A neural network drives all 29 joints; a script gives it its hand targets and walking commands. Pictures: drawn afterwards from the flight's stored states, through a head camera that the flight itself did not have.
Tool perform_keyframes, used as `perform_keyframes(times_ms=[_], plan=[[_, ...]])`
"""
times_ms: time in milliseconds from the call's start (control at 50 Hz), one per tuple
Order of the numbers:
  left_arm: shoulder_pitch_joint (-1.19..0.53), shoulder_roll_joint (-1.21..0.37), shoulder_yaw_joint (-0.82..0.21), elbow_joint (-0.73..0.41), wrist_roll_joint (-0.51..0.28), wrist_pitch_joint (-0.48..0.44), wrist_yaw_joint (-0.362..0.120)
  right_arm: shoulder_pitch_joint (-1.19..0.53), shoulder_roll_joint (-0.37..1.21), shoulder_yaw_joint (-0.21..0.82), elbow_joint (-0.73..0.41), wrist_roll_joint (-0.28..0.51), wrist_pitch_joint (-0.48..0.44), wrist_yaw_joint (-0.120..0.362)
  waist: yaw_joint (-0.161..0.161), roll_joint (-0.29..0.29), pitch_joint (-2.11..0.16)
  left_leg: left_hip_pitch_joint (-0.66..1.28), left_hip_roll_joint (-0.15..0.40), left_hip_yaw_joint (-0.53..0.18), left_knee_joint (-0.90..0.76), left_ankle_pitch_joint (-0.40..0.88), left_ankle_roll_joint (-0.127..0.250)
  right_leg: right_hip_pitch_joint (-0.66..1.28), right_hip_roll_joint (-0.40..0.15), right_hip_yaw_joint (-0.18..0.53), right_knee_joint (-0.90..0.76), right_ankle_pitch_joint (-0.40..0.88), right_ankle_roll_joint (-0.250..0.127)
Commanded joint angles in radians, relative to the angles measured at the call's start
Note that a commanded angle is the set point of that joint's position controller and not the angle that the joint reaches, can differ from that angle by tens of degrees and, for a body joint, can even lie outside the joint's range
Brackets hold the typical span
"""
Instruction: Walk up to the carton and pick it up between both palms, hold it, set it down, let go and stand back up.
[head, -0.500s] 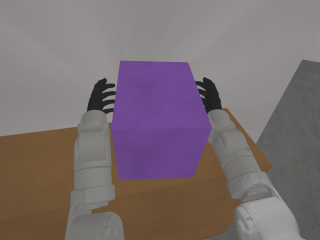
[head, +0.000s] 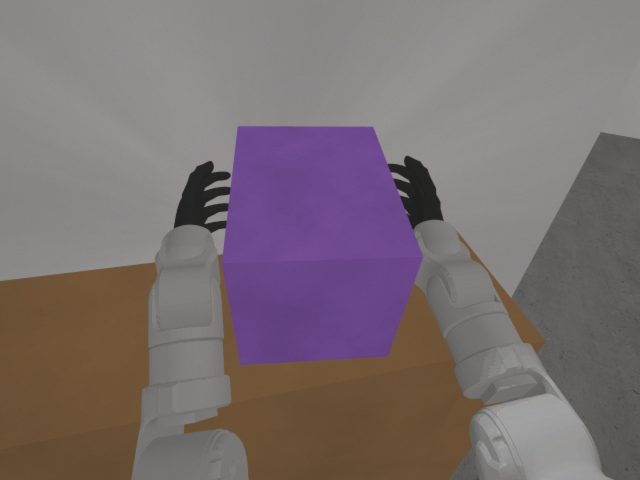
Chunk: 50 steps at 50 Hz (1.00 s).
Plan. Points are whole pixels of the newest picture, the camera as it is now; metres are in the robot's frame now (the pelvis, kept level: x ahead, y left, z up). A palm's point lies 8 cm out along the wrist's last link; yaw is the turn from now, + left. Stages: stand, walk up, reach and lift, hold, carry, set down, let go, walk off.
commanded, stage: hold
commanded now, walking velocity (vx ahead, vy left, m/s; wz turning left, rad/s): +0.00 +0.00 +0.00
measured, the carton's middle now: (310, 238) +0.37 +0.00 +0.16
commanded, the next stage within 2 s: none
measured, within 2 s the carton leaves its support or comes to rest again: neither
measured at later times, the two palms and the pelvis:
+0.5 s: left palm (195, 229) +0.36 +0.14 +0.19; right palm (423, 222) +0.36 -0.13 +0.19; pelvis +0.01 +0.00 +0.00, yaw +0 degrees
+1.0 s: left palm (193, 230) +0.35 +0.14 +0.19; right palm (423, 222) +0.36 -0.13 +0.19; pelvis +0.00 +0.00 +0.00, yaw +0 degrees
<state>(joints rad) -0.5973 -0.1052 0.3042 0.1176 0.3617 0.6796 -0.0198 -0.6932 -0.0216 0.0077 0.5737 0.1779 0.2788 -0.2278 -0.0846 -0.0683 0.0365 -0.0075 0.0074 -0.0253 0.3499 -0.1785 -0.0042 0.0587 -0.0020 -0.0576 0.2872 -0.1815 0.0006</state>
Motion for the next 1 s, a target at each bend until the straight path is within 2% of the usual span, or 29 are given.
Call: perform_keyframes(times_ms=[0, 20, 40, 100, 160, 180, 240, 300, 320, 380, 420, 480, 560, 580, 680, 820, 880, 900, 920, 980], plan=[[-0.62, -0.551, -0.561, -0.112, -0.162, -0.062, -0.136, -0.689, 0.624, 0.387, -0.349, 0.084, -0.059, 0.08, -0.018, 0.082, -0.377, 0.131, -0.052, 0.042, -0.012, 0.31, -0.028, 0.044, 0.067, -0.032, -0.019, 0.244, 0.05], [-0.612, -0.548, -0.561, -0.115, -0.158, -0.063, -0.134, -0.69, 0.624, 0.396, -0.369, 0.084, -0.061, 0.078, -0.009, 0.082, -0.384, 0.144, -0.052, 0.042, -0.008, 0.33, -0.029, 0.046, 0.065, -0.032, -0.011, 0.27, 0.054], [-0.591, -0.54, -0.564, -0.114, -0.151, -0.057, -0.133, -0.673, 0.612, 0.395, -0.362, 0.091, -0.058, 0.074, -0.015, 0.092, -0.37, 0.153, -0.052, 0.038, -0.003, 0.348, -0.035, 0.04, 0.067, -0.03, -0.013, 0.277, 0.055], [-0.579, -0.544, -0.574, -0.146, -0.154, -0.051, -0.132, -0.669, 0.622, 0.413, -0.4, 0.102, -0.059, 0.071, -0.001, 0.084, -0.389, 0.151, -0.052, 0.043, -0.003, 0.341, -0.032, 0.037, 0.065, -0.029, -0.019, 0.279, 0.057], [-0.579, -0.526, -0.563, -0.144, -0.142, -0.048, -0.13, -0.655, 0.612, 0.408, -0.372, 0.091, -0.053, 0.071, -0.004, 0.085, -0.346, 0.135, -0.05, 0.045, -0.019, 0.29, -0.029, 0.029, 0.067, -0.031, -0.024, 0.242, 0.056], [-0.579, -0.533, -0.561, -0.148, -0.144, -0.047, -0.132, -0.65, 0.618, 0.41, -0.379, 0.088, -0.052, 0.072, 0.005, 0.082, -0.342, 0.127, -0.05, 0.047, -0.025, 0.284, -0.027, 0.031, 0.066, -0.031, -0.027, 0.237, 0.054], [-0.58, -0.534, -0.576, -0.141, -0.155, -0.043, -0.134, -0.665, 0.613, 0.405, -0.406, 0.083, -0.054, 0.071, -0.009, 0.072, -0.349, 0.125, -0.049, 0.044, -0.023, 0.272, -0.025, 0.032, 0.062, -0.029, -0.022, 0.247, 0.054], [-0.592, -0.535, -0.578, -0.145, -0.157, -0.047, -0.136, -0.663, 0.611, 0.4, -0.384, 0.082, -0.052, 0.07, -0.008, 0.088, -0.343, 0.12, -0.05, 0.046, -0.023, 0.265, -0.029, 0.029, 0.062, -0.031, -0.024, 0.238, 0.053], [-0.579, -0.542, -0.59, -0.154, -0.166, -0.046, -0.134, -0.662, 0.62, 0.409, -0.408, 0.084, -0.056, 0.071, -0.015, 0.094, -0.36, 0.128, -0.049, 0.051, -0.019, 0.275, -0.03, 0.041, 0.062, -0.03, -0.025, 0.248, 0.05], [-0.578, -0.53, -0.583, -0.134, -0.161, -0.043, -0.137, -0.65, 0.61, 0.398, -0.379, 0.073, -0.046, 0.07, -0.018, 0.075, -0.347, 0.13, -0.046, 0.044, -0.023, 0.26, -0.029, 0.038, 0.058, -0.031, -0.026, 0.239, 0.052], [-0.585, -0.526, -0.567, -0.115, -0.154, -0.044, -0.142, -0.658, 0.609, 0.386, -0.366, 0.066, -0.043, 0.071, -0.02, 0.085, -0.335, 0.1, -0.05, 0.049, -0.034, 0.233, -0.026, 0.045, 0.056, -0.024, -0.023, 0.236, 0.053], [-0.553, -0.52, -0.565, -0.139, -0.154, -0.041, -0.145, -0.637, 0.614, 0.408, -0.399, 0.084, -0.043, 0.062, -0.014, 0.07, -0.353, 0.118, -0.056, 0.044, -0.019, 0.305, -0.025, 0.079, 0.057, -0.025, -0.013, 0.315, 0.059], [-0.572, -0.528, -0.546, -0.107, -0.146, -0.04, -0.147, -0.647, 0.609, 0.39, -0.364, 0.073, -0.04, 0.069, -0.017, 0.081, -0.304, 0.099, -0.05, 0.048, -0.028, 0.256, -0.027, 0.055, 0.059, -0.033, -0.021, 0.243, 0.05], [-0.582, -0.532, -0.558, -0.138, -0.146, -0.043, -0.146, -0.649, 0.614, 0.388, -0.369, 0.076, -0.04, 0.071, -0.017, 0.082, -0.325, 0.111, -0.049, 0.05, -0.029, 0.264, -0.03, 0.054, 0.061, -0.032, -0.023, 0.243, 0.05], [-0.602, -0.535, -0.577, -0.136, -0.16, -0.053, -0.134, -0.678, 0.613, 0.396, -0.394, 0.079, -0.054, 0.077, -0.009, 0.094, -0.37, 0.13, -0.051, 0.043, -0.019, 0.283, -0.033, 0.035, 0.061, -0.032, -0.021, 0.245, 0.053], [-0.584, -0.528, -0.549, -0.099, -0.142, -0.044, -0.134, -0.679, 0.618, 0.386, -0.363, 0.066, -0.053, 0.078, 0.006, 0.069, -0.304, 0.101, -0.047, 0.055, -0.04, 0.219, -0.018, 0.026, 0.058, -0.031, -0.032, 0.193, 0.052], [-0.586, -0.541, -0.574, -0.132, -0.158, -0.047, -0.133, -0.669, 0.616, 0.394, -0.377, 0.076, -0.056, 0.074, -0.012, 0.079, -0.361, 0.134, -0.049, 0.05, -0.018, 0.274, -0.026, 0.03, 0.062, -0.023, -0.025, 0.239, 0.051], [-0.599, -0.527, -0.549, -0.097, -0.144, -0.043, -0.135, -0.676, 0.605, 0.372, -0.349, 0.066, -0.051, 0.073, -0.012, 0.083, -0.315, 0.113, -0.049, 0.048, -0.02, 0.247, -0.022, 0.018, 0.057, -0.025, -0.027, 0.218, 0.053], [-0.587, -0.532, -0.547, -0.099, -0.143, -0.042, -0.138, -0.672, 0.619, 0.381, -0.354, 0.07, -0.049, 0.072, -0.007, 0.074, -0.33, 0.117, -0.05, 0.051, -0.024, 0.245, -0.018, 0.035, 0.057, -0.029, -0.027, 0.224, 0.055], [-0.592, -0.534, -0.549, -0.093, -0.145, -0.043, -0.138, -0.675, 0.601, 0.372, -0.342, 0.065, -0.052, 0.076, -0.008, 0.095, -0.329, 0.105, -0.047, 0.048, -0.036, 0.226, -0.026, 0.028, 0.057, -0.03, -0.033, 0.197, 0.049]])
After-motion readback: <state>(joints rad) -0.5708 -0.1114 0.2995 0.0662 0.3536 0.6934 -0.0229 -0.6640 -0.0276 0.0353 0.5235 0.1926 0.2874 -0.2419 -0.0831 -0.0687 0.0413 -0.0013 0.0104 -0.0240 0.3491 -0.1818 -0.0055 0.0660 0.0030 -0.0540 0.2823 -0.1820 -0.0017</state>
